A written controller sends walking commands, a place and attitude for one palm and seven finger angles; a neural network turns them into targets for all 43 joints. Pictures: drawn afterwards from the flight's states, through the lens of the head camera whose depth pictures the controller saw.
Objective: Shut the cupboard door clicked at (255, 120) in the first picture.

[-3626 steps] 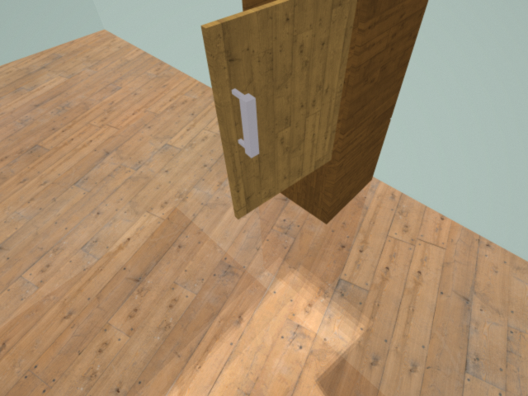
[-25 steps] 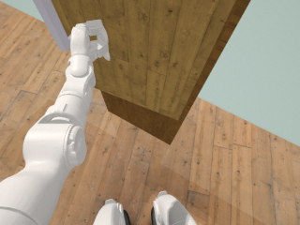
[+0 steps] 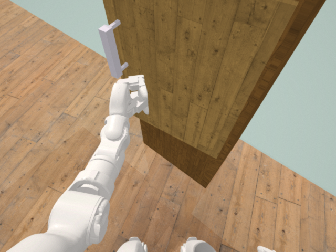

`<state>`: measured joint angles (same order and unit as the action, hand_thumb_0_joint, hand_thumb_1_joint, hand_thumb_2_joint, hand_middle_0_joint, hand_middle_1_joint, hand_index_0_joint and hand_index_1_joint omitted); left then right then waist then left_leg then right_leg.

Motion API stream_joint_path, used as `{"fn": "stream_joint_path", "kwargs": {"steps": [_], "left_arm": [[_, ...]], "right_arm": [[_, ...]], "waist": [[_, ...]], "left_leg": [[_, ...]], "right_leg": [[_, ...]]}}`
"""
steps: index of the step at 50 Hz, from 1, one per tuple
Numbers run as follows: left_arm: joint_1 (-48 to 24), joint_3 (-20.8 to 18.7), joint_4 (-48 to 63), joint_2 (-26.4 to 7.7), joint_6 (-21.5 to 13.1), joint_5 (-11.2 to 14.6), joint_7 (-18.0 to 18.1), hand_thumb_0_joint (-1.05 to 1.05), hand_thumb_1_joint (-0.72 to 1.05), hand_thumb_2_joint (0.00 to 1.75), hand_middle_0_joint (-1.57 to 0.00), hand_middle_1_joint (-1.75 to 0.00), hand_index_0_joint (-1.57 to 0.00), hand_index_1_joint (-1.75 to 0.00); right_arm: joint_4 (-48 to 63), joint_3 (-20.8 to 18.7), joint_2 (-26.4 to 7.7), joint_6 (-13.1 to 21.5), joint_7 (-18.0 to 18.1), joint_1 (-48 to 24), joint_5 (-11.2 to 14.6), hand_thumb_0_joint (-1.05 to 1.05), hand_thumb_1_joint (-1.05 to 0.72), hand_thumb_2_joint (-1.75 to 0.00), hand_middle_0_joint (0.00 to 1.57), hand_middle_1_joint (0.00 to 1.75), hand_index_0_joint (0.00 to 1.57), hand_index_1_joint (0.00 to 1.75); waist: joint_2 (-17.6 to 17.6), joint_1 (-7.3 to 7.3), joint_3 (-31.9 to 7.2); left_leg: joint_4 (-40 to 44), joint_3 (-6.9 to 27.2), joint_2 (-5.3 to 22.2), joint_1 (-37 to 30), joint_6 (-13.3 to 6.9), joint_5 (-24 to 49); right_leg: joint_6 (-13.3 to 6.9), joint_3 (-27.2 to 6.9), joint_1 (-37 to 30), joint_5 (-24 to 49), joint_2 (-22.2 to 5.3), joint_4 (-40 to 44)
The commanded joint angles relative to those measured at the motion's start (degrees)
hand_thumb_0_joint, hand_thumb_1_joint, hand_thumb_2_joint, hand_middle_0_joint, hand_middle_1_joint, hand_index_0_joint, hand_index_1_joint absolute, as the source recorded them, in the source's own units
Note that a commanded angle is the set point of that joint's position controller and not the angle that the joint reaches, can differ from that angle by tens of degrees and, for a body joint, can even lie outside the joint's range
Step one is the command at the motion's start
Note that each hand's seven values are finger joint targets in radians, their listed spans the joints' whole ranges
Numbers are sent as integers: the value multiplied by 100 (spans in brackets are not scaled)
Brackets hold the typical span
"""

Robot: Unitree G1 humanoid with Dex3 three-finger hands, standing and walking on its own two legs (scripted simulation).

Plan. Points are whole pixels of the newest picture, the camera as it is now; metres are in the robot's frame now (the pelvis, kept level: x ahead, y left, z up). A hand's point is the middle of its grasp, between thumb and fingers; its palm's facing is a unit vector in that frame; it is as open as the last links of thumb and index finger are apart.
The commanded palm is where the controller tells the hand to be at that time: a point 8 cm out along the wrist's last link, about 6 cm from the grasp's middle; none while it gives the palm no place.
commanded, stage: draw the hand back to the body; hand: left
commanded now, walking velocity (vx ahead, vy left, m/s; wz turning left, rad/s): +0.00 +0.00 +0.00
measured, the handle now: (116, 50) +0.65 +0.12 +0.08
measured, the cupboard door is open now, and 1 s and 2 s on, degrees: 7 7 7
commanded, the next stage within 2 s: step back with the hand held close in 1.70 s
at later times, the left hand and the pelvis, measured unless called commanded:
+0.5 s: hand (110, 116) +0.38 +0.10 +0.12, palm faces -0.08 -1.00 -0.01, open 3.1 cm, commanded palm +0.35 +0.15 +0.14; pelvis +0.01 +0.01 +0.03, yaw -2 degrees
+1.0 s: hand (16, 161) +0.26 +0.22 +0.18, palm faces +0.21 -0.94 -0.26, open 3.8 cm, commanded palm +0.22 +0.27 +0.20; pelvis +0.01 +0.03 +0.06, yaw +0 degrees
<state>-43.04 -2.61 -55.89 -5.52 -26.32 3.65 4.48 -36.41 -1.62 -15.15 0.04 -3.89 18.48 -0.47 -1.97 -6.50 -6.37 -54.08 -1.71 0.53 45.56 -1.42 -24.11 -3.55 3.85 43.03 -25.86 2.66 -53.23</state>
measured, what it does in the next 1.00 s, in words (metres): rises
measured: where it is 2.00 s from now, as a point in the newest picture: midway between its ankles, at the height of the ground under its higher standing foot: outside the picture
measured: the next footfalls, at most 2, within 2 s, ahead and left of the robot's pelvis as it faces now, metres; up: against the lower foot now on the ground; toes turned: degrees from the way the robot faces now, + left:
none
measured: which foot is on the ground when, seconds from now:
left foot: down 0.00-1.00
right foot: down 0.00-1.00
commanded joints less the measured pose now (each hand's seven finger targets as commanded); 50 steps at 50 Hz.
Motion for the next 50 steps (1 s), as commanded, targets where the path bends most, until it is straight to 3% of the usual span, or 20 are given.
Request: {"fn": "stream_joint_path", "kwargs": {"steps": [1, 4, 6, 7, 10, 12, 17, 18, 21, 25, 28, 29, 31, 32, 34, 36, 43, 44, 45, 50], "left_arm": [[-3532, -26, 472, -579, -176, -189, 154, 0, 90, 90, -130, -150, -130, -150], [-3302, -621, -62, -1053, 127, -45, 215, 0, 90, 90, -130, -150, -130, -150], [-3311, -602, -64, -941, 179, 43, 165, 0, 90, 90, -130, -150, -130, -150], [-3105, -888, 169, -1162, 102, 80, 138, 0, 90, 90, -130, -150, -130, -150], [-2182, -1037, 1259, -1351, -233, 112, -47, 0, 90, 90, -130, -150, -130, -150], [-1546, -755, 2075, -1145, -309, 102, -195, 0, 90, 90, -130, -150, -130, -150], [-311, -239, 3005, -846, 391, 343, -568, 0, 90, 90, -130, -150, -130, -150], [-218, -148, 3272, -762, 560, 447, -623, 0, 90, 90, -130, -150, -130, -150], [-151, -320, 3994, -1016, 799, 686, -672, 0, 90, 90, -130, -150, -130, -150], [324, -209, 4914, -1125, 743, 649, -744, 0, 90, 90, -130, -150, -130, -150], [1292, -267, 5098, -1232, 942, 669, -906, 0, 90, 90, -124, -144, -124, -144], [1696, -312, 5016, -1285, 1086, 719, -988, 0, 90, 90, -122, -141, -122, -141], [1972, -355, 5146, -1326, 1393, 817, -1146, 0, 90, 90, -116, -135, -116, -135], [2077, -9, 5844, -1370, 1362, 415, -805, 0, 90, 90, -113, -132, -113, -132], [2630, -106, 5936, -1360, 1564, 371, -556, 0, 90, 90, -108, -126, -108, -126], [2743, -127, 6187, -1407, 1715, 290, -427, 0, 90, 90, -102, -120, -102, -120], [3198, -404, 7569, -1710, 1979, 101, -83, 0, 90, 90, -83, -99, -83, -99], [3356, -454, 7737, -1788, 2003, 89, -55, 0, 90, 90, -81, -96, -81, -96], [3417, -495, 7955, -1828, 1998, 59, -25, 0, 90, 90, -78, -93, -78, -93], [4614, -838, 8055, -1893, 2114, 62, 39, 0, 90, 90, -64, -78, -64, -78]], "right_arm": [[154, -219, -707, 79, 75, 842, 39, 0, -90, -90, 20, 30, 20, 30], [269, -154, -786, 37, 112, 819, 29, 0, -90, -90, 20, 30, 20, 30], [371, -115, -750, 31, 110, 763, 12, 0, -90, -90, 20, 30, 20, 30], [451, -129, -762, 43, 94, 763, 6, 0, -90, -90, 20, 30, 20, 30], [764, -156, -747, 54, 47, 671, 11, 0, -90, -90, 20, 30, 20, 30], [933, -180, -699, 50, 9, 614, 58, 0, -90, -90, 20, 30, 20, 30], [1121, -210, -713, -63, 102, 431, 286, 0, -90, -90, 20, 30, 20, 30], [1146, -215, -700, -55, 151, 329, 323, 0, -90, -90, 20, 30, 20, 30], [1142, -143, -663, 41, 326, 23, 383, 0, -90, -90, 20, 30, 20, 30], [1152, -46, -577, 248, 423, -316, 409, 0, -90, -90, 20, 30, 20, 30], [1234, 7, -566, 318, 421, -538, 422, 0, -90, -90, 20, 30, 20, 30], [1278, 15, -601, 302, 428, -567, 440, 0, -90, -90, 20, 30, 20, 30], [1379, 46, -604, 268, 444, -796, 490, 0, -90, -90, 20, 30, 20, 30], [1480, 39, -383, 121, 573, -1055, 442, 0, -90, -90, 20, 30, 20, 30], [1503, 64, -400, 25, 687, -1163, 423, 0, -90, -90, 20, 30, 20, 30], [1466, 121, -398, -52, 756, -1279, 399, 0, -90, -90, 20, 30, 20, 30], [1433, 252, -338, 27, 839, -1452, 298, 0, -90, -90, 20, 30, 20, 30], [1403, 252, -365, 69, 845, -1444, 267, 0, -90, -90, 20, 30, 20, 30], [1412, 280, -350, 111, 840, -1503, 262, 0, -90, -90, 20, 30, 20, 30], [1351, 278, -364, 160, 811, -1552, 207, 0, -90, -90, 20, 30, 20, 30]], "waist": [[210, -548, -1816], [574, -405, -1945], [490, -364, -2152], [342, -131, -2430], [92, 265, -3322], [86, 368, -3339], [968, 234, -2009], [922, 234, -1798], [619, 305, -1467], [-66, 403, -1309], [-133, 560, -1219], [158, 577, -1156], [327, 603, -848], [613, 650, -592], [754, 636, -257], [544, 635, -118], [-463, 683, -274], [-273, 697, -344], [-442, 711, -357], [5, 811, 34]], "left_leg": [[407, 260, -146, -1439, -78, 847], [459, 237, -202, -1034, -100, 813], [478, 213, -202, -1031, -79, 1005], [496, 209, -198, -1178, -51, 1185], [520, 145, -163, -1794, -22, 2114], [622, 75, -141, -2017, -25, 2393], [1110, -31, -87, -1923, -141, 1819], [1200, -46, -89, -2024, -156, 1674], [1444, -31, -91, -2334, -162, 1400], [1678, 85, -58, -2840, -143, 1386], [1826, 109, -51, -2949, -114, 1464], [1871, 115, -52, -2893, -130, 1462], [2013, 83, -73, -2779, -120, 1214], [2302, 136, -70, -2897, -91, 1187], [2429, 121, -47, -2954, -111, 1090], [2610, 152, -12, -3225, -114, 1143], [3101, 300, 59, -4110, -43, 1663], [3127, 306, 71, -4168, -60, 1796], [3185, 307, 68, -4249, -42, 1880], [3400, 346, 122, -4185, 5, 2071]], "right_leg": [[353, -470, -235, 1628, -77, 885], [361, -548, -666, 1659, -93, 902], [342, -520, -835, 1928, -103, 818], [298, -491, -980, 2046, -97, 744], [235, -474, -1549, 2932, -65, 559], [227, -464, -1824, 3261, -30, 635], [396, -455, -2079, 3045, -15, 1317], [417, -461, -2078, 2880, -18, 1477], [377, -463, -2107, 2288, -41, 1788], [268, -376, -2028, 1987, -45, 1843], [223, -330, -2209, 2046, -73, 1866], [244, -333, -2333, 2070, -84, 1921], [270, -371, -2422, 1876, -136, 2096], [286, -657, -2599, 1677, -280, 2515], [331, -694, -2702, 1472, -328, 2802], [288, -626, -2803, 1513, -312, 2892], [162, -417, -3278, 1884, -247, 3148], [168, -413, -3396, 1995, -242, 3208], [161, -394, -3424, 2037, -245, 3219], [176, -315, -3585, 2100, -215, 3369]]}}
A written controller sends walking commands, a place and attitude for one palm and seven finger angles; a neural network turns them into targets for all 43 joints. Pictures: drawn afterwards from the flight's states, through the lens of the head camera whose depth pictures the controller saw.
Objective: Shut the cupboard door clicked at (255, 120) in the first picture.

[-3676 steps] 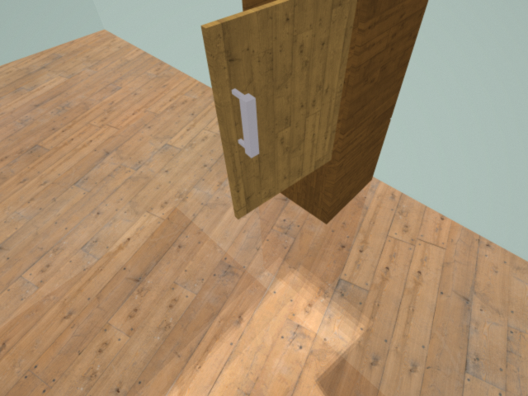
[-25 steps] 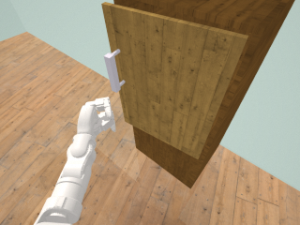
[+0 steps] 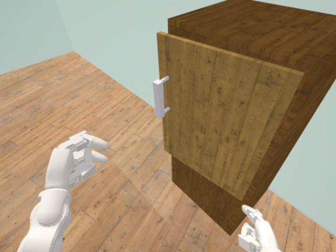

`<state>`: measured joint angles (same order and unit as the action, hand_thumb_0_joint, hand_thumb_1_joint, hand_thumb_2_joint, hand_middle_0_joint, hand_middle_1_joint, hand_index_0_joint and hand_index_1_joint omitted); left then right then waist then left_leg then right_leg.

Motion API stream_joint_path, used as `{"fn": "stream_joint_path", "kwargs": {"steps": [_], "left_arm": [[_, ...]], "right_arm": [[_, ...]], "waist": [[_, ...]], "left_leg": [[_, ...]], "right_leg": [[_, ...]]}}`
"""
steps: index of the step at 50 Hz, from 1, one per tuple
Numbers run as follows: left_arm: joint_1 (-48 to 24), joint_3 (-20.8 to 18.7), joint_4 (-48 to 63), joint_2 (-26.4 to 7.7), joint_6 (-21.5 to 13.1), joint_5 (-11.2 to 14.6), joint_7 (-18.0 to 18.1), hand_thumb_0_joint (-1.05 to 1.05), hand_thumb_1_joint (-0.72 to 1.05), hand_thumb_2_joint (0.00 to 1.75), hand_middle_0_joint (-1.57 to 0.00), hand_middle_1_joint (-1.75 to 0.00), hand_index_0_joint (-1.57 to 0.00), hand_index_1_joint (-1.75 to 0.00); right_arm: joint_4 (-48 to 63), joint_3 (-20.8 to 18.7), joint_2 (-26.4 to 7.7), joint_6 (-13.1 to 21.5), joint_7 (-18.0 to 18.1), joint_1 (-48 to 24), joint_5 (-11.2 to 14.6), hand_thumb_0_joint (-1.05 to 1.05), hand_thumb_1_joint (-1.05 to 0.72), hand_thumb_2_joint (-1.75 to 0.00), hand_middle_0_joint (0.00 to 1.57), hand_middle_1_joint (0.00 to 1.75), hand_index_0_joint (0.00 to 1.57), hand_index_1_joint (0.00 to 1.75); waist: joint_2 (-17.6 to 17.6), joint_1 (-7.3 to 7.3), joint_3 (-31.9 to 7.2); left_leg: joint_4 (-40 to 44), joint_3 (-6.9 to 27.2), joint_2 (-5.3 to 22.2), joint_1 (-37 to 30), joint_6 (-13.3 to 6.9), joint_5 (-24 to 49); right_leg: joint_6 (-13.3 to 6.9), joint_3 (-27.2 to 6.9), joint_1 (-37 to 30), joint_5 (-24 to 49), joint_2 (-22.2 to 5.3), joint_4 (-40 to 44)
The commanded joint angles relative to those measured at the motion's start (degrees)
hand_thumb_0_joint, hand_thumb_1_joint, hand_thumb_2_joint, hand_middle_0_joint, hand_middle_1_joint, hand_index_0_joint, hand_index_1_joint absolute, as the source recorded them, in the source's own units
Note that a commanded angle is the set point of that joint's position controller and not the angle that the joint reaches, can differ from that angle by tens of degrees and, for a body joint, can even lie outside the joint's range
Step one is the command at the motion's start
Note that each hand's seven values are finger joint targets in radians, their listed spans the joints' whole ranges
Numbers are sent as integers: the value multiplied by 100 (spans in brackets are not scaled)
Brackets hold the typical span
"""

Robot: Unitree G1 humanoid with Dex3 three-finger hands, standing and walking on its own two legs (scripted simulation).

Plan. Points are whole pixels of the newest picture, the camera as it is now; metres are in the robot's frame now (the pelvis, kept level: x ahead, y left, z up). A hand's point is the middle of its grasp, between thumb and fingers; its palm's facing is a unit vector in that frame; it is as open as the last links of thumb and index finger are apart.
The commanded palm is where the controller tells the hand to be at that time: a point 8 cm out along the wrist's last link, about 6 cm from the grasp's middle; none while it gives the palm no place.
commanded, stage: draw the hand back to the body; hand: left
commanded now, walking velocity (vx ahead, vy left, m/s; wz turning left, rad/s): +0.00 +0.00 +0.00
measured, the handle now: (163, 97) +0.64 +0.09 +0.02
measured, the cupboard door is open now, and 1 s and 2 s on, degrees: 7 7 7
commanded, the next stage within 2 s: step back with the hand held close in 0.70 s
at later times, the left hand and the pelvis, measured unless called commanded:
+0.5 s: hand (31, 180) +0.19 +0.27 +0.16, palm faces +0.48 -0.79 -0.39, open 7.1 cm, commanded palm +0.15 +0.30 +0.17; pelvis +0.01 +0.00 +0.00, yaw +0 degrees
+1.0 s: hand (40, 176) +0.20 +0.26 +0.16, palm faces +0.41 -0.79 -0.45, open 7.4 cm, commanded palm +0.15 +0.30 +0.17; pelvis +0.00 +0.00 +0.00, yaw -1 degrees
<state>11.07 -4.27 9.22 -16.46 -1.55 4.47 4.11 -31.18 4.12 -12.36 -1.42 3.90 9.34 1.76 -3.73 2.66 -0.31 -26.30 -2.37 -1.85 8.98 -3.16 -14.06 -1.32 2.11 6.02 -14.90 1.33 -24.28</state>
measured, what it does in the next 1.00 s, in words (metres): stands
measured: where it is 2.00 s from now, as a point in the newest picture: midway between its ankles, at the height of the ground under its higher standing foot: outside the picture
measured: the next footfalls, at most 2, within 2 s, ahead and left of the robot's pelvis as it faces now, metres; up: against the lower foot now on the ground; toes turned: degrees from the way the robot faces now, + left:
none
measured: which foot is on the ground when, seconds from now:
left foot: down 0.00-1.00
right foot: down 0.00-1.00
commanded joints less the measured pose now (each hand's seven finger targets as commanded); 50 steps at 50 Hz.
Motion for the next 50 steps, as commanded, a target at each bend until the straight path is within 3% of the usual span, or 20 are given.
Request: {"fn": "stream_joint_path", "kwargs": {"steps": [1, 4, 10, 16, 19, 22, 25, 29, 33, 36, 40, 41, 42, 43, 45, 50], "left_arm": [[-586, -747, 1540, -787, -336, 3, 80, 0, 90, 90, -61, -75, -61, -75], [-40, -1146, 1614, -1034, -323, 0, 87, 0, 90, 90, -53, -66, -53, -66], [514, -1859, 2432, -1449, -481, 21, 141, 0, 90, 90, -36, -48, -36, -48], [1265, -2473, 2681, -1731, -566, 69, 232, 0, 90, 90, -20, -30, -20, -30], [1135, -1936, 2321, -1208, -525, 19, 194, 0, 90, 90, -20, -30, -20, -30], [794, -1871, 2238, -1233, -526, -25, 231, 0, 90, 90, -20, -30, -20, -30], [862, -2028, 2217, -1383, -561, -2, 259, 0, 90, 90, -20, -30, -20, -30], [874, -2306, 2572, -1680, -637, -2, 284, 0, 90, 90, -20, -30, -20, -30], [941, -2276, 2674, -1597, -647, -4, 294, 0, 90, 90, -20, -30, -20, -30], [1037, -2223, 2549, -1483, -618, 5, 268, 0, 90, 90, -20, -30, -20, -30], [1188, -2155, 2178, -1342, -562, 55, 200, 0, 90, 90, -20, -30, -20, -30], [1174, -2195, 2190, -1386, -570, 61, 199, 0, 90, 90, -20, -30, -20, -30], [470, -2808, 2614, -2053, -828, 9, 252, 0, 90, 90, -20, -30, -20, -30], [1023, -2531, 2101, -1670, -881, 32, 228, 0, 90, 90, -20, -30, -20, -30], [1221, -2348, 2088, -1541, -927, -19, 216, 0, 90, 90, -20, -30, -20, -30], [1463, -2448, 2508, -1720, -1020, -40, 304, 0, 90, 90, -20, -30, -20, -30]], "right_arm": [[819, -314, -641, 296, 34, -628, -37, 0, -90, -90, 20, 30, 20, 30], [764, -361, -688, 292, 2, -633, -52, 0, -90, -90, 20, 30, 20, 30], [744, -417, -654, 437, -26, -650, -53, 0, -90, -90, 20, 30, 20, 30], [642, -503, -671, 634, -23, -577, -30, 0, -90, -90, 20, 30, 20, 30], [536, -537, -754, 703, -32, -513, -39, 0, -90, -90, 20, 30, 20, 30], [516, -572, -817, 731, 5, -467, -37, 0, -90, -90, 20, 30, 20, 30], [535, -582, -799, 757, 40, -489, -56, 0, -90, -90, 20, 30, 20, 30], [511, -543, -753, 817, 44, -555, -81, 0, -90, -90, 20, 30, 20, 30], [503, -485, -664, 872, 19, -581, -78, 0, -90, -90, 20, 30, 20, 30], [475, -491, -682, 879, -6, -540, -88, 0, -90, -90, 20, 30, 20, 30], [507, -534, -712, 788, -17, -537, -65, 0, -90, -90, 20, 30, 20, 30], [518, -551, -717, 770, -16, -534, -69, 0, -90, -90, 20, 30, 20, 30], [714, -598, -865, 676, -7, -526, -2, 0, -90, -90, 20, 30, 20, 30], [586, -593, -800, 623, 23, -478, -45, 0, -90, -90, 20, 30, 20, 30], [589, -607, -792, 536, 8, -509, -59, 0, -90, -90, 20, 30, 20, 30], [704, -681, -818, 381, 51, -479, -37, 0, -90, -90, 20, 30, 20, 30]], "waist": [[271, -94, -479], [377, -25, -407], [-125, 72, -695], [-157, 113, -502], [102, -25, -29], [108, -67, 58], [410, 17, -226], [-6, 113, -528], [-477, 111, -320], [-345, 83, -167], [250, 57, 4], [237, 68, -75], [141, -131, -33], [468, -172, -102], [499, -196, -253], [226, -214, -996]], "left_leg": [[645, 409, 358, -494, 179, 1059], [660, 386, 364, -418, 182, 1156], [590, 348, 347, -467, 221, 1483], [520, 322, 353, -374, 237, 1602], [578, 340, 378, -319, 210, 1385], [653, 386, 372, -327, 187, 897], [656, 350, 333, -338, 122, 812], [578, 315, 284, -348, 139, 1035], [599, 317, 287, -316, 208, 1155], [608, 320, 319, -281, 231, 1267], [645, 282, 351, -251, 186, 1146], [648, 271, 346, -261, 175, 1085], [361, 423, 470, 99, 20, 598], [196, 471, 440, 39, 8, 557], [55, 445, 461, 3, 40, 763], [-51, 409, 594, -7, 90, 1689]], "right_leg": [[-41, -129, 71, 1011, -85, 489], [-39, -152, -37, 1059, -88, 565], [-32, -139, -253, 1273, -130, 493], [-19, -124, -141, 1316, -126, 502], [6, -99, 232, 1069, -117, 584], [27, -105, 414, 671, -121, 588], [29, -138, 208, 636, -153, 602], [-9, -193, -97, 906, -163, 574], [-38, -162, -38, 989, -144, 559], [-38, -128, 8, 1054, -129, 559], [4, -134, 118, 972, -132, 624], [13, -145, 100, 930, -140, 620], [-17, -791, 428, 1088, -460, 811], [-57, -879, 567, 1129, -628, 857], [-90, -971, 613, 1569, -771, 761], [-55, -847, 264, 2615, -818, 116]]}}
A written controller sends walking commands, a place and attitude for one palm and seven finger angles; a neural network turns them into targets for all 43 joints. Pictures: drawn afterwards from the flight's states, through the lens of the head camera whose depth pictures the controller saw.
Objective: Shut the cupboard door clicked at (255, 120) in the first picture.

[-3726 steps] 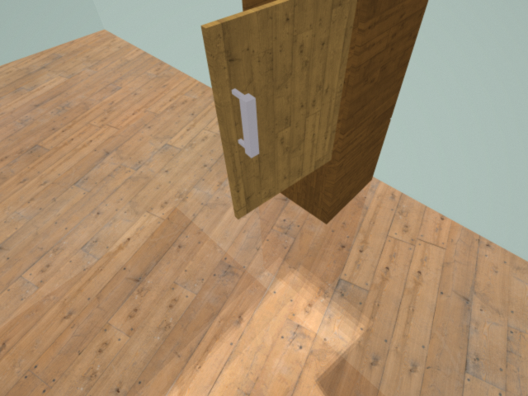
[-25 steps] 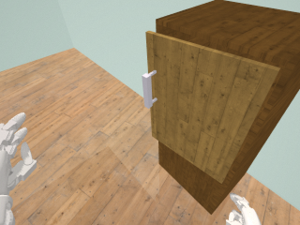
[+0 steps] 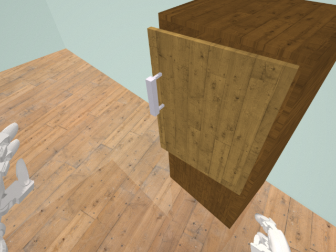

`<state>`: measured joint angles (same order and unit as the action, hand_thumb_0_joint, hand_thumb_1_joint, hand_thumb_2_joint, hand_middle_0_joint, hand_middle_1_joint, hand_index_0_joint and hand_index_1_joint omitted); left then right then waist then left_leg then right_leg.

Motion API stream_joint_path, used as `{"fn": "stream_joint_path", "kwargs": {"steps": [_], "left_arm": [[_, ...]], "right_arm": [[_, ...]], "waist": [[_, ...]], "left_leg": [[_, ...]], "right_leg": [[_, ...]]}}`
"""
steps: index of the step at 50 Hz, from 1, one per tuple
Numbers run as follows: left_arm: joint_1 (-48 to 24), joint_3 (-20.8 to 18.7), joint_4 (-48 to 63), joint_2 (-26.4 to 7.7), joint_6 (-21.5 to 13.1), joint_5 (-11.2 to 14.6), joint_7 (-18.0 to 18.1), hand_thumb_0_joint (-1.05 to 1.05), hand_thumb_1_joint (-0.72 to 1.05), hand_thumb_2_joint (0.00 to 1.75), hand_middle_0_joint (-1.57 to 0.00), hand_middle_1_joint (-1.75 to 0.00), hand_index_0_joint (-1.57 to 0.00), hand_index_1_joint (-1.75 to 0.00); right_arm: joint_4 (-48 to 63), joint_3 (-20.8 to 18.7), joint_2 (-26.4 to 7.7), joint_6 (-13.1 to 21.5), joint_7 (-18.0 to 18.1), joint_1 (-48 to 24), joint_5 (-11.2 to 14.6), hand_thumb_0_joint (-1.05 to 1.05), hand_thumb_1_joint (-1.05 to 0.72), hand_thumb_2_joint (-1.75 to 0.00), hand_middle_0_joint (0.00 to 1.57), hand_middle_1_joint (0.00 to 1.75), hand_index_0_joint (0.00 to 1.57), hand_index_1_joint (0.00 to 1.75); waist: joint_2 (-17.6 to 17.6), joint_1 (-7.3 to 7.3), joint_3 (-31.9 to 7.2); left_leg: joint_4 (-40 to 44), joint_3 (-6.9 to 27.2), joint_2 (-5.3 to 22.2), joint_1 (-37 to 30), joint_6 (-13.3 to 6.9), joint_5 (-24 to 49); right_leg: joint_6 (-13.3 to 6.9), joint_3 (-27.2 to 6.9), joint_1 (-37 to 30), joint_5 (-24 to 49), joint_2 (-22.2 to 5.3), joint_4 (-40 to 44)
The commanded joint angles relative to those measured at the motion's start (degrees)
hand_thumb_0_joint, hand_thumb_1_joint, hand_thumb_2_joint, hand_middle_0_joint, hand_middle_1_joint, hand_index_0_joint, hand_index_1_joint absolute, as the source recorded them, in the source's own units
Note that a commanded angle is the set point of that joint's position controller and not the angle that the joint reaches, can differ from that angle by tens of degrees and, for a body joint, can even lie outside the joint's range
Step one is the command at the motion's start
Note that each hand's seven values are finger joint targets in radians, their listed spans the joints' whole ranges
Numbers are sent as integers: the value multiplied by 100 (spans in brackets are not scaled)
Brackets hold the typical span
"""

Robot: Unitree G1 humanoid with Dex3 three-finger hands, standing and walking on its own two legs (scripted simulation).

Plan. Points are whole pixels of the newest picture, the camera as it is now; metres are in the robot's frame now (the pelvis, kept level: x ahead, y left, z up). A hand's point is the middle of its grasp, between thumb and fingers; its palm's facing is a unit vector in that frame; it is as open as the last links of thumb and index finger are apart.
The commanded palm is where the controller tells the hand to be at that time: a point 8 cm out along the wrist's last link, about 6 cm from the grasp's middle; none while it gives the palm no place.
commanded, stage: step back with the hand held close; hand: left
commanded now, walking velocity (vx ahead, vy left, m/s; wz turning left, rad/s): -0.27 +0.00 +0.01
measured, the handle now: (156, 94) +0.64 +0.10 +0.02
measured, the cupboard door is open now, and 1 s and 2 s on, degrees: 7 7 7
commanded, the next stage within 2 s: stop stepping back and stand still in 1.02 s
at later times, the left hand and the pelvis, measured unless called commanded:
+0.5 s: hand out of the picture +0.12 +0.30 +0.15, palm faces +0.44 -0.77 -0.47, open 7.4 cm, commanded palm +0.06 +0.33 +0.17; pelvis -0.08 +0.03 -0.02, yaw +0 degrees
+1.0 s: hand out of the picture +0.00 +0.34 +0.18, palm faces +0.55 -0.74 -0.40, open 7.4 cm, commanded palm -0.07 +0.36 +0.17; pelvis -0.18 +0.05 -0.03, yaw +6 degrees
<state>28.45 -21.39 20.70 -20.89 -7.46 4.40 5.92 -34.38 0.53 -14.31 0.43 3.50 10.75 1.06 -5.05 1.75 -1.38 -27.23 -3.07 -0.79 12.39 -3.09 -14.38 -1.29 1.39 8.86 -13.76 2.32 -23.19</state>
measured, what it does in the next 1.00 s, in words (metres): walks backwards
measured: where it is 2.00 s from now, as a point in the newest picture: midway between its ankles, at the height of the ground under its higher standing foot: outside the picture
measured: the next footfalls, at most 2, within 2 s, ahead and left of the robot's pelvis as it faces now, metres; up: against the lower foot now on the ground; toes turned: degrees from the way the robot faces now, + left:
right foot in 1.18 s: -0.37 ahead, -0.09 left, -0.01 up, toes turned -3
left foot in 1.30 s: -0.21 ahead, +0.16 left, +0.00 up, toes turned -1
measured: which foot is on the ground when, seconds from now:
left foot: down 0.00-1.00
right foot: down 0.00-0.84, up 0.86-1.00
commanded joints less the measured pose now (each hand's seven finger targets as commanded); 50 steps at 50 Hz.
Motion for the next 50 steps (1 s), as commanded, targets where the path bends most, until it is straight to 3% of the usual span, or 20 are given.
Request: {"fn": "stream_joint_path", "kwargs": {"steps": [1, 4, 10, 14, 18, 28, 29, 32, 34, 36, 38, 40, 41, 42, 43, 44, 46, 47, 48, 50], "left_arm": [[-208, -797, 1431, -1332, -431, -26, 144, 0, 90, 90, -20, -30, -20, -30], [-59, -1080, 1669, -1610, -427, -15, 205, 0, 90, 90, -20, -30, -20, -30], [325, -1088, 1611, -1475, -453, -6, 248, 0, 90, 90, -20, -30, -20, -30], [315, -1171, 1598, -1496, -540, -68, 265, 0, 90, 90, -20, -30, -20, -30], [37, -1048, 1582, -1314, -652, -187, 283, 0, 90, 90, -20, -30, -20, -30], [-553, -1146, 1984, -1317, -876, -404, 313, 0, 90, 90, -20, -30, -20, -30], [-533, -1336, 1970, -1503, -883, -426, 320, 0, 90, 90, -20, -30, -20, -30], [-454, -1223, 2121, -1350, -973, -358, 324, 0, 90, 90, -20, -30, -20, -30], [-285, -1359, 1956, -1468, -994, -322, 366, 0, 90, 90, -20, -30, -20, -30], [-398, -1100, 1898, -1329, -991, -264, 409, 0, 90, 90, -20, -30, -20, -30], [-569, -1016, 1921, -1372, -1006, -254, 459, 0, 90, 90, -20, -30, -20, -30], [-520, -1028, 2041, -1399, -1027, -250, 477, 0, 90, 90, -20, -30, -20, -30], [-458, -1099, 2185, -1460, -1061, -241, 470, 0, 90, 90, -20, -30, -20, -30], [-459, -1204, 2325, -1446, -1089, -241, 464, 0, 90, 90, -20, -30, -20, -30], [-586, -1459, 2474, -1627, -1072, -294, 476, 0, 90, 90, -20, -30, -20, -30], [-671, -1631, 2530, -1914, -1061, -250, 481, 0, 90, 90, -20, -30, -20, -30], [-819, -1729, 2826, -1913, -1213, -100, 423, 0, 90, 90, -20, -30, -20, -30], [-394, -1672, 2485, -1750, -1162, -73, 408, 0, 90, 90, -20, -30, -20, -30], [-144, -1545, 2434, -1577, -1097, 11, 397, 0, 90, 90, -20, -30, -20, -30], [-138, -1280, 2458, -1365, -984, 87, 338, 0, 90, 90, -20, -30, -20, -30]], "right_arm": [[1076, -323, -615, 153, 103, -625, 36, 0, -90, -90, 20, 30, 20, 30], [1174, -345, -639, 51, 154, -657, 43, 0, -90, -90, 20, 30, 20, 30], [1304, -354, -633, -51, 176, -565, 52, 0, -90, -90, 20, 30, 20, 30], [1321, -382, -736, 45, 174, -550, 26, 0, -90, -90, 20, 30, 20, 30], [1344, -391, -774, 163, 179, -458, 44, 0, -90, -90, 20, 30, 20, 30], [1225, -427, -785, 450, 159, -314, -37, 0, -90, -90, 20, 30, 20, 30], [1205, -443, -806, 462, 150, -324, -60, 0, -90, -90, 20, 30, 20, 30], [1165, -422, -677, 487, 95, -293, -50, 0, -90, -90, 20, 30, 20, 30], [1055, -446, -617, 464, 49, -195, -96, 0, -90, -90, 20, 30, 20, 30], [897, -402, -487, 412, -34, -113, -95, 0, -90, -90, 20, 30, 20, 30], [828, -403, -457, 373, -71, -63, -60, 0, -90, -90, 20, 30, 20, 30], [830, -413, -509, 388, -36, -3, -33, 0, -90, -90, 20, 30, 20, 30], [907, -402, -567, 399, 7, -63, -35, 0, -90, -90, 20, 30, 20, 30], [988, -405, -702, 474, 68, -280, -43, 0, -90, -90, 20, 30, 20, 30], [1013, -413, -656, 615, 95, -500, -123, 0, -90, -90, 20, 30, 20, 30], [906, -414, -460, 675, 93, -459, -140, 0, -90, -90, 20, 30, 20, 30], [785, -566, -557, 836, 0, -593, -96, 0, -90, -90, 20, 30, 20, 30], [778, -640, -585, 893, -64, -639, -45, 0, -90, -90, 20, 30, 20, 30], [809, -632, -520, 904, -109, -662, 7, 0, -90, -90, 20, 30, 20, 30], [797, -490, -395, 923, -128, -636, 6, 0, -90, -90, 20, 30, 20, 30]], "waist": [[410, -115, -961], [341, -101, -1056], [199, -123, -793], [-97, -88, -535], [-131, -159, -182], [-180, -169, -160], [-120, -152, -176], [175, -225, -30], [694, -248, 22], [1409, -322, 11], [1602, -402, -210], [1142, -462, -294], [503, -453, -251], [-830, -384, -236], [-1624, -233, -511], [-1049, -203, -530], [-258, -79, -999], [-335, 5, -1162], [-595, 12, -1186], [-796, -13, -1054]], "left_leg": [[41, 487, 505, -323, 77, 1901], [57, 541, 574, -175, 77, 2290], [320, 716, 720, 534, 43, 1719], [835, 1022, 922, 1460, -137, 285], [1249, 1239, 1099, 2677, -342, -1942], [1112, 1442, 1179, 3551, -430, -3314], [1019, 1422, 1151, 3535, -419, -3273], [251, 1098, 798, 2908, -261, -2867], [-528, 899, 576, 2371, -86, -2363], [-1526, 658, 332, 1355, 151, -1676], [-1849, 612, 267, 575, 166, -1322], [-938, 910, 496, 291, 3, -1291], [-140, 1318, 826, 603, -179, -1770], [1351, 2346, 1737, 1916, -484, -3151], [2333, 2915, 2498, 3122, -661, -3561], [2207, 2611, 2393, 3135, -474, -2766], [1597, 1448, 2081, 1906, -186, -1875], [1490, 995, 1957, 1527, 64, -1896], [1600, 702, 1892, 1488, 130, -2020], [2076, 621, 1860, 1335, 627, -2241]], "right_leg": [[-31, -751, -55, 2622, -873, -86], [11, -675, -155, 2834, -774, -329], [43, -685, -194, 2092, -606, -545], [128, -590, -438, 1098, -362, -778], [169, -617, -816, 513, -265, -1148], [65, -705, -921, -394, -151, -1749], [47, -794, -882, -422, -172, -1687], [-181, -1468, 199, -756, -484, -1053], [-422, -2178, 1037, -1136, -968, -338], [-661, -2659, 2154, -1578, -1566, 431], [-583, -2327, 2650, -1681, -1680, 633], [-298, -1635, 2756, -1341, -1222, 37], [-94, -1145, 2701, -1471, -747, -770], [148, -440, 1720, -1337, 3, -2668], [268, -239, 563, -1435, 507, -4918], [205, -521, 540, -1448, 359, -5584], [212, -287, 938, -1567, 399, -5302], [240, -26, 975, -1540, 422, -5117], [226, 225, 824, -1637, 406, -4755], [170, 531, 573, -1834, 404, -3810]]}}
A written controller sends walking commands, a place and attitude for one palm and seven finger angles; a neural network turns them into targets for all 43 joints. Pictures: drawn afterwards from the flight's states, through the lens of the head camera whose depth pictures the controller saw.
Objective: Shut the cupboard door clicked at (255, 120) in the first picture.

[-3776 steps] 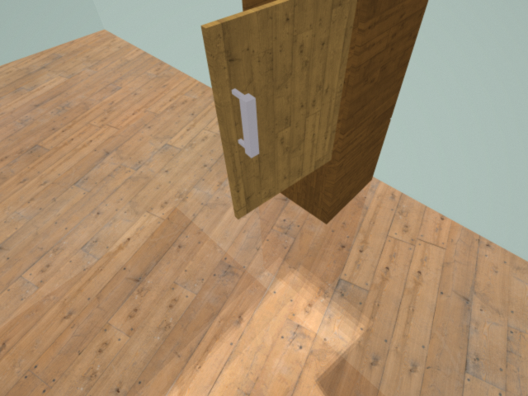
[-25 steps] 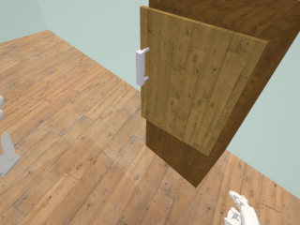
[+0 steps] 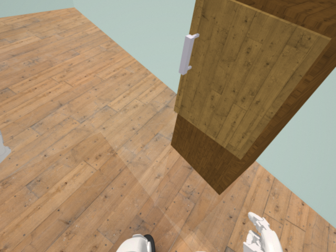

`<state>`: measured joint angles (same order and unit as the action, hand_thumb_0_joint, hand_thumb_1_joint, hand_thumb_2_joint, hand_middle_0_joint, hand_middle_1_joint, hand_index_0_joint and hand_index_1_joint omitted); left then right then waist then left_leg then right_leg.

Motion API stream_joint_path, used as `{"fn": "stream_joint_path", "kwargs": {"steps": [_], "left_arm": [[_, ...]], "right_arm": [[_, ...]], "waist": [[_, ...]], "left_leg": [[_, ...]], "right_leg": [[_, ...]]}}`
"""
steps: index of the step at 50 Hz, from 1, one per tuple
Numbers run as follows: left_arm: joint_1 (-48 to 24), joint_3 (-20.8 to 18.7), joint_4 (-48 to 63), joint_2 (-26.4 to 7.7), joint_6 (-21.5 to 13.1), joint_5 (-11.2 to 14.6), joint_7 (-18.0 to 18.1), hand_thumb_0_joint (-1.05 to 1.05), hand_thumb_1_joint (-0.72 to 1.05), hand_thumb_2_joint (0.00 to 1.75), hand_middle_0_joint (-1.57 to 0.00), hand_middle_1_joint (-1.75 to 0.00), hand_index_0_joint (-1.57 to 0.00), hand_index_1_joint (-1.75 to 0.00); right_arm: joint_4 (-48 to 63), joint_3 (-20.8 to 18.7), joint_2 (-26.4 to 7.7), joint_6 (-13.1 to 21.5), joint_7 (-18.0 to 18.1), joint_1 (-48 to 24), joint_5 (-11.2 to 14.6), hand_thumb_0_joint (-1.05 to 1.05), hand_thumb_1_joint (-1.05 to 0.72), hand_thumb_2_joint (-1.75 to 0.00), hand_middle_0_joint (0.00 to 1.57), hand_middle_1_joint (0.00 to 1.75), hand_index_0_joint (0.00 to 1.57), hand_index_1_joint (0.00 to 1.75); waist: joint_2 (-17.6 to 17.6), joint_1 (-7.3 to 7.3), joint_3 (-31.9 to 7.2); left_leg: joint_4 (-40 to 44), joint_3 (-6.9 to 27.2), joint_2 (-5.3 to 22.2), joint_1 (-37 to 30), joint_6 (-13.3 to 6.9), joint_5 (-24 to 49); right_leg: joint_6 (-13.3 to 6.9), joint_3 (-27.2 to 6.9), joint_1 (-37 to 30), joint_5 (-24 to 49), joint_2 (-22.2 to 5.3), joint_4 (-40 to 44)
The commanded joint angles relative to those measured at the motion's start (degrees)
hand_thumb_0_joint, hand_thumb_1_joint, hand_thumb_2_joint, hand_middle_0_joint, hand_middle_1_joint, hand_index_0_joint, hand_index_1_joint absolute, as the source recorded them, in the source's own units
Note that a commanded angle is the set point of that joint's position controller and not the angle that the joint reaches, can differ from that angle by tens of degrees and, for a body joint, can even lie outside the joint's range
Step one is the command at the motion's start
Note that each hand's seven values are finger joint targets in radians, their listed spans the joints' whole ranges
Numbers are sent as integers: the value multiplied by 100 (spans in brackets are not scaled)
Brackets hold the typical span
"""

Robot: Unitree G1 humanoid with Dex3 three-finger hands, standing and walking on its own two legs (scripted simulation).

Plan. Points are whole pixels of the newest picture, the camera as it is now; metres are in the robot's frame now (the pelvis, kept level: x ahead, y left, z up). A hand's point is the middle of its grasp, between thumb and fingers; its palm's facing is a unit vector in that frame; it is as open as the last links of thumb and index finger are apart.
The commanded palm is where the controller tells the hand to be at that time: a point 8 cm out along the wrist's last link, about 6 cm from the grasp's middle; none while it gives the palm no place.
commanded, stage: step back with the hand held close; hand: left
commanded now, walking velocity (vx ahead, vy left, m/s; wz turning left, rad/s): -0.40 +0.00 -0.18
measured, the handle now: (189, 54) +0.82 -0.03 +0.05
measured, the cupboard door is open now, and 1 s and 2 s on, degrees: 7 7 7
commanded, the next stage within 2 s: stop stepping back and stand still in 0.02 s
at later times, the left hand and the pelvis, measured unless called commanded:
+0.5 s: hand out of the picture +0.10 +0.29 +0.21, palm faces +0.14 -0.92 -0.37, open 7.5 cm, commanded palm +0.04 +0.35 +0.20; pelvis -0.16 +0.09 +0.04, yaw -12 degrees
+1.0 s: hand out of the picture +0.03 +0.38 +0.21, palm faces +0.30 -0.91 -0.27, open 7.5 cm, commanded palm -0.03 +0.44 +0.20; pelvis -0.23 +0.17 +0.00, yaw -11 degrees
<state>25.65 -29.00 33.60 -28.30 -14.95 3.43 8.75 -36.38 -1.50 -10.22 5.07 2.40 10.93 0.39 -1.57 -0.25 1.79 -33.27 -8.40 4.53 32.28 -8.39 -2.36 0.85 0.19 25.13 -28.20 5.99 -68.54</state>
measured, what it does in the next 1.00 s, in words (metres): walks backwards: right foot, then left foot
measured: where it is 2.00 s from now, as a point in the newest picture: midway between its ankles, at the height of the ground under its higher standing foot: outside the picture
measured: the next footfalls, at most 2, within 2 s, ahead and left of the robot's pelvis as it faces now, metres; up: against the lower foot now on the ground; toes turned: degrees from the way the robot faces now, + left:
right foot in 0.18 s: -0.20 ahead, -0.12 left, -0.01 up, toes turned -9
left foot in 0.30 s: -0.02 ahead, +0.12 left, +0.00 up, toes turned -7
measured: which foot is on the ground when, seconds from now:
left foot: down 0.00-0.14, up 0.16-0.28, down 0.30-0.68, up 0.70-0.92, down 0.94-1.00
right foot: up 0.00-0.16, down 0.18-0.30, up 0.32-0.70, down 0.72-0.94, up 0.96-1.00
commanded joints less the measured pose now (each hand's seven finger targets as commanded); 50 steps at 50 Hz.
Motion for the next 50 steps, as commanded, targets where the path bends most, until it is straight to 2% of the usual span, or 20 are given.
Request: {"fn": "stream_joint_path", "kwargs": {"steps": [1, 6, 8, 10, 12, 14, 15, 19, 23, 31, 33, 34, 36, 37, 38, 40, 45, 47, 48, 50], "left_arm": [[-132, -425, 1271, -626, -229, 196, 21, 0, 90, 90, -20, -30, -20, -30], [-562, -263, 1123, -756, -347, 180, -36, 0, 90, 90, -20, -30, -20, -30], [-706, -156, 1247, -968, -472, 67, -8, 0, 90, 90, -20, -30, -20, -30], [-1110, -647, 1583, -1513, -362, 64, 118, 0, 90, 90, -20, -30, -20, -30], [-1525, -28, 806, -628, -75, -35, 78, 0, 90, 90, -20, -30, -20, -30], [-1068, 28, 564, -569, 314, 13, 24, 0, 90, 90, -20, -30, -20, -30], [-1259, 116, 704, -514, 283, 28, 12, 0, 90, 90, -20, -30, -20, -30], [-605, -451, 1397, -1194, 100, 51, -48, 0, 90, 90, -20, -30, -20, -30], [1097, -299, 2064, -731, 175, -19, -69, 0, 90, 90, -20, -30, -20, -30], [999, -607, 809, -1034, 499, -94, 182, 0, 90, 90, -20, -30, -20, -30], [710, -458, 319, -1070, 631, -157, 185, 0, 90, 90, -20, -30, -20, -30], [482, -315, 195, -873, 635, -142, 177, 0, 90, 90, -20, -30, -20, -30], [-793, -611, 674, -1301, 458, -109, 169, 0, 90, 90, -20, -30, -20, -30], [-1343, -887, 763, -1743, 238, -114, 193, 0, 90, 90, -20, -30, -20, -30], [-995, -266, 47, -922, 214, -257, 138, 0, 90, 90, -20, -30, -20, -30], [-1294, 331, 195, -515, 319, -285, 99, 0, 90, 90, -20, -30, -20, -30], [-1589, 314, 1252, -707, 166, -304, 265, 0, 90, 90, -20, -30, -20, -30], [-1497, -62, 1740, -879, -8, -204, 318, 0, 90, 90, -20, -30, -20, -30], [-1471, -314, 1823, -1169, -135, -235, 282, 0, 90, 90, -20, -30, -20, -30], [-624, -680, 1373, -1190, -136, -110, 158, 0, 90, 90, -20, -30, -20, -30]], "right_arm": [[915, -251, -825, 481, -8, -611, 52, 0, -90, -90, 20, 30, 20, 30], [556, -320, -711, 590, -82, -311, 8, 0, -90, -90, 20, 30, 20, 30], [385, -286, -657, 587, -14, -263, 128, 0, -90, -90, 20, 30, 20, 30], [694, -29, -521, 612, -100, -385, 11, 0, -90, -90, 20, 30, 20, 30], [723, -88, -732, 509, 133, -496, 206, 0, -90, -90, 20, 30, 20, 30], [669, -105, -985, 409, 185, -146, 172, 0, -90, -90, 20, 30, 20, 30], [853, -105, -1035, 405, 133, -311, 69, 0, -90, -90, 20, 30, 20, 30], [1004, -113, -856, 459, -17, -439, 28, 0, -90, -90, 20, 30, 20, 30], [1124, -92, -782, 191, -111, -701, -42, 0, -90, -90, 20, 30, 20, 30], [892, -205, -620, 79, 307, -290, -212, 0, -90, -90, 20, 30, 20, 30], [603, -177, -637, 110, 246, -8, 11, 0, -90, -90, 20, 30, 20, 30], [595, -241, -716, 80, 205, -53, 128, 0, -90, -90, 20, 30, 20, 30], [663, -267, -1015, 54, 107, -268, -25, 0, -90, -90, 20, 30, 20, 30], [818, -139, -858, 128, -10, -373, -124, 0, -90, -90, 20, 30, 20, 30], [779, -122, -640, 96, 9, -280, -151, 0, -90, -90, 20, 30, 20, 30], [774, -280, -930, 78, 201, -721, -45, 0, -90, -90, 20, 30, 20, 30], [698, -16, -740, 196, 395, -455, -112, 0, -90, -90, 20, 30, 20, 30], [909, -90, -993, 259, 356, -294, -108, 0, -90, -90, 20, 30, 20, 30], [936, -43, -821, 281, 296, -375, -142, 0, -90, -90, 20, 30, 20, 30], [873, -99, -736, 237, 198, -322, -145, 0, -90, -90, 20, 30, 20, 30]], "waist": [[-1332, 163, -1342], [-555, 300, -1546], [2069, 205, -516], [1292, 109, -740], [1097, -47, 5], [-1107, -400, -371], [-2774, -285, -306], [-451, -80, -714], [-1689, 65, -646], [-1341, 160, -841], [756, 211, -920], [1897, 128, -812], [1430, -280, 176], [1424, -384, 245], [1521, -221, -270], [1111, -141, 405], [-634, -211, 318], [-2843, -183, -44], [-2194, -203, 153], [-1221, -142, -173]], "left_leg": [[2910, 1057, 1278, -817, 1246, -3481], [920, 27, 492, -2450, 2316, -1857], [-3624, 707, -195, -2121, 1468, -2351], [-4298, 1129, 31, -127, 1128, -2911], [-1787, 1219, 106, -283, 867, -2153], [778, 1181, -127, -2381, 814, 67], [1271, 2556, 965, -2745, 748, 1949], [2404, 3529, 1335, -2087, 1060, -2114], [3180, 1755, 727, -856, 1680, -4070], [2851, 515, 337, -613, 1849, -2519], [-878, -351, -375, -502, 1585, -2611], [-3554, 699, -447, -258, 1101, -2744], [-5419, 1615, 66, 994, 922, -2322], [-5051, 1612, 513, 581, 1005, -2121], [-4106, 792, 172, 453, 991, -2015], [-3307, 788, 270, -94, 908, -1867], [225, -88, -338, -2042, 880, -2064], [1923, 3329, 1442, -2786, 270, -2806], [2570, 4215, 1975, -2024, -88, -3015], [2162, 3696, 1861, -1731, -279, -2314]], "right_leg": [[-88, 804, -1199, -541, 117, 1240], [-737, 407, -1089, -838, -586, 5337], [-1448, -1275, 770, 790, -2415, 6070], [-1777, -1832, -905, 3262, -3078, 5363], [-1092, -1029, -1286, 4507, -2166, 4214], [-217, 221, -463, 2697, -1050, 1844], [-41, 202, 346, 344, -436, 934], [-150, -260, 460, 150, -389, 430], [-186, 439, -507, 1241, -56, 678], [-405, 1504, -2682, -342, 322, 3263], [-1061, 514, -2424, -150, -901, 4816], [-1555, -1161, -1143, 355, -2142, 5055], [-1933, -2506, 161, -804, -3270, 6025], [-1306, -2377, 701, -1011, -3259, 6055], [-1012, -1115, -164, -1654, -2519, 5861], [-1354, -1674, 603, -2185, -2277, 5785], [-951, 114, 427, -1186, -1431, 3957], [-246, 739, 1479, -905, -342, 1161], [-204, 174, 1259, -581, -391, 299], [-182, -153, 883, -77, -741, 350]]}}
